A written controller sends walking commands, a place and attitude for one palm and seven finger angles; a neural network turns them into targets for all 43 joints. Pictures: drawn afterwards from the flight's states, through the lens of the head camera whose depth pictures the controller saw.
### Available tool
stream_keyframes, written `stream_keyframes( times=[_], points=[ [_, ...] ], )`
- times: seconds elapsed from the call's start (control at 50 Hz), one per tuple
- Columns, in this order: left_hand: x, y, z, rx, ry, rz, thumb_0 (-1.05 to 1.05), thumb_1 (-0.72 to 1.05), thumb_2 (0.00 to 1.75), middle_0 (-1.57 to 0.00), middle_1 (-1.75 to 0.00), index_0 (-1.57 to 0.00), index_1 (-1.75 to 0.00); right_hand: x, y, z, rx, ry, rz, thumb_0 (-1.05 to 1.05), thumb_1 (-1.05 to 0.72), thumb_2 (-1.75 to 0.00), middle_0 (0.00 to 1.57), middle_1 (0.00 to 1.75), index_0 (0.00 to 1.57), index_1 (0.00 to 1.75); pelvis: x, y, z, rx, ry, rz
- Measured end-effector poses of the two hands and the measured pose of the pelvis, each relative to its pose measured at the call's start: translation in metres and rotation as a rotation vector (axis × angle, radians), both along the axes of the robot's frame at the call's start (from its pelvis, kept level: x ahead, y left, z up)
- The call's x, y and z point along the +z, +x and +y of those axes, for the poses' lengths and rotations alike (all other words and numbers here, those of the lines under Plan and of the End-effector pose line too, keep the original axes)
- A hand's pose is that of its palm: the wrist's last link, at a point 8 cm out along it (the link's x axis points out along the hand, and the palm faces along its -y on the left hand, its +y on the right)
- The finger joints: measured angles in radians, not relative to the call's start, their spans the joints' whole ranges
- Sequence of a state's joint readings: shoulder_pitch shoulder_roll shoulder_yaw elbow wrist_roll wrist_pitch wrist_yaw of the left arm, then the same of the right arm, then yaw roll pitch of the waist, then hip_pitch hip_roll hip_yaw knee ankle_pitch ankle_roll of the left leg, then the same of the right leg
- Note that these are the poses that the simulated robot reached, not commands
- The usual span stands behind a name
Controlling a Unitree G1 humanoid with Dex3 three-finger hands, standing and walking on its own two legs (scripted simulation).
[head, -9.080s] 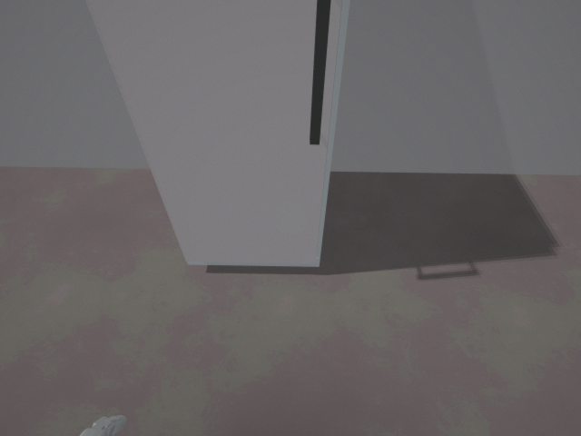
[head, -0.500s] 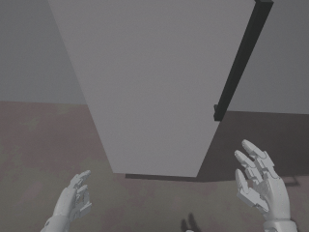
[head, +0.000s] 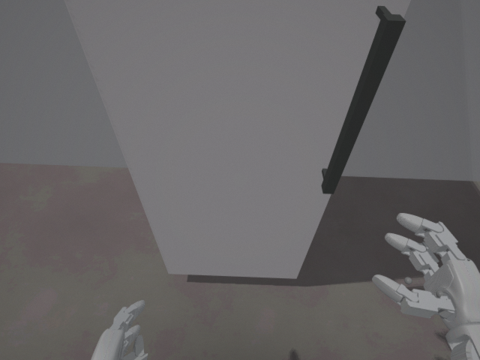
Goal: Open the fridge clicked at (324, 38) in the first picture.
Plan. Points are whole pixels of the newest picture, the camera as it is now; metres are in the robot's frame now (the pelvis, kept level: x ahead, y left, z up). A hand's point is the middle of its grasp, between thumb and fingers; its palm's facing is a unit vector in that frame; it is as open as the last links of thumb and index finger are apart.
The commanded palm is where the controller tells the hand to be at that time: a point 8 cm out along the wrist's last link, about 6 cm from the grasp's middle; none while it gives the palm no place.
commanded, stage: raise the hand to about handle height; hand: right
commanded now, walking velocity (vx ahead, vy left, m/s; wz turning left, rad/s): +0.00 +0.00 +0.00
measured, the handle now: (349, 118) +0.51 -0.17 +0.16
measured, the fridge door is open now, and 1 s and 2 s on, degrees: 0 0 0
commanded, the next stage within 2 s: move the hooked fingers beside the handle in 1.30 s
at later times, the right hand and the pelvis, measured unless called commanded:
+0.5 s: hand (475, 243) +0.25 -0.27 +0.16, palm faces +0.04 +1.00 -0.07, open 13.6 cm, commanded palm +0.22 -0.32 +0.17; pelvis +0.00 -0.01 +0.02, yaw -1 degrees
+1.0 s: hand out of the picture +0.27 -0.28 +0.21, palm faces +0.03 +1.00 -0.07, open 14.0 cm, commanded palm +0.23 -0.32 +0.21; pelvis -0.01 +0.00 +0.03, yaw +0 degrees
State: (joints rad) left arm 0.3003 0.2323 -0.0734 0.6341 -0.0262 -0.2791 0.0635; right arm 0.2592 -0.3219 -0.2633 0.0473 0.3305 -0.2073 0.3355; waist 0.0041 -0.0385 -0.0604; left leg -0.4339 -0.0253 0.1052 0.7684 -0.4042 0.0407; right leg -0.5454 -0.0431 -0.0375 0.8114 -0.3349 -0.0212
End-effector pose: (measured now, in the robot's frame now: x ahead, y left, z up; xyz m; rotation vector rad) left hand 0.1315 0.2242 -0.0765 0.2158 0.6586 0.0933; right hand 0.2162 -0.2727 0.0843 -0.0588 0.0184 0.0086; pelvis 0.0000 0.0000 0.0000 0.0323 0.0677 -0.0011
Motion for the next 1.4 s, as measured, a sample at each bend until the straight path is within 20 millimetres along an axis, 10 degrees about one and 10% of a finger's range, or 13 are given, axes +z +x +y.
stream_keyframes(
  times=[0.2, 0.46, 0.84, 1.4],
  points=[
    [0.024, 0.023, 0.013, 0.006, 0.071, -0.057, 0.02, 0.90, 0.90, -0.20, -0.30, -0.20, -0.30, 0.024, 0.005, -0.016, -0.016, -0.007, -0.044, 0.00, 0.07, -0.49, 0.27, 0.92, 0.27, 0.92, 0.009, 0.009, -0.011, 0.000, -0.003, -0.034],
    [0.053, 0.065, -0.026, -0.084, 0.022, -0.174, 0.02, 0.90, 0.90, -0.20, -0.30, -0.20, -0.30, 0.074, 0.013, -0.047, -0.042, -0.009, -0.091, 0.00, 0.37, -0.36, 0.29, 1.11, 0.30, 1.11, 0.023, 0.005, -0.014, -0.016, -0.003, -0.106],
    [0.046, 0.043, -0.021, -0.083, -0.002, -0.103, 0.02, 0.90, 0.90, -0.20, -0.30, -0.21, -0.30, 0.137, 0.024, -0.070, -0.059, -0.040, -0.115, -0.01, 0.50, -0.30, 0.30, 1.19, 0.31, 1.20, 0.032, -0.006, -0.007, -0.020, -0.011, -0.158],
    [0.051, 0.055, -0.004, -0.047, -0.002, -0.122, 0.02, 0.90, 0.90, -0.20, -0.30, -0.20, -0.30, 0.127, 0.038, -0.053, -0.047, -0.004, -0.076, -0.01, 0.50, -0.30, 0.30, 1.20, 0.31, 1.20, 0.032, 0.003, 0.002, -0.001, -0.016, -0.146]
  ],
)
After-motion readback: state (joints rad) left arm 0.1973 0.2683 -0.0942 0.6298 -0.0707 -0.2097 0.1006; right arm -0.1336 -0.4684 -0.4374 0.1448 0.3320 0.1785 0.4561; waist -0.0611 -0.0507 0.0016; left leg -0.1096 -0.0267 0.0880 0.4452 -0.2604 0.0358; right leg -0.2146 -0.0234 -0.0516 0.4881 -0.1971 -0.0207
